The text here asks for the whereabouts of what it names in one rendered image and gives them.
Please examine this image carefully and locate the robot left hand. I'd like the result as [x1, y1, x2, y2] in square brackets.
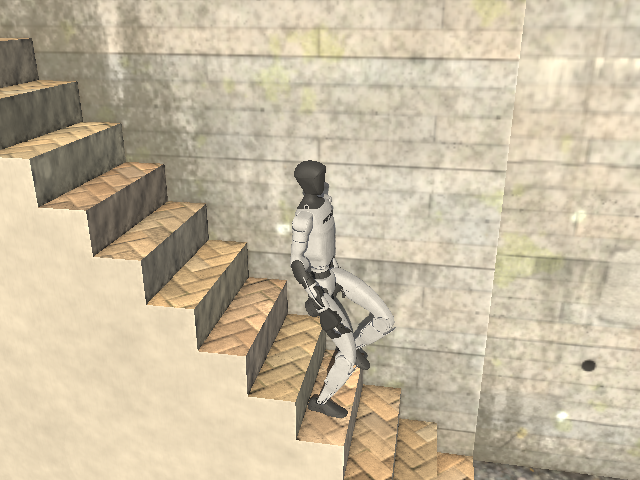
[332, 267, 346, 299]

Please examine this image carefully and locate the left robot shin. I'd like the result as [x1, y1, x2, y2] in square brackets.
[354, 315, 396, 350]

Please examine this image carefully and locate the left robot upper arm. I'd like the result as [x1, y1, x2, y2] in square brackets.
[317, 193, 332, 204]

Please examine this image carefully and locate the robot right hand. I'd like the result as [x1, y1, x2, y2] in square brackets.
[318, 308, 352, 339]

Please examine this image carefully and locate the right robot thigh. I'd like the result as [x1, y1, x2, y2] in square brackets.
[305, 293, 356, 371]

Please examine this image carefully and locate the right robot upper arm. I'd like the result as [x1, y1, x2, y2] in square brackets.
[290, 211, 313, 271]

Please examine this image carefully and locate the robot right forearm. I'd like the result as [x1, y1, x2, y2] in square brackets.
[291, 260, 330, 313]

